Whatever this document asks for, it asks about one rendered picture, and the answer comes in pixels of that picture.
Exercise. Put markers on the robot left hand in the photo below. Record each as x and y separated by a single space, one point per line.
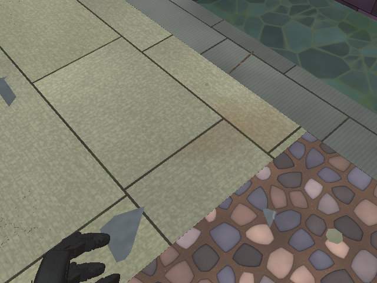
55 266

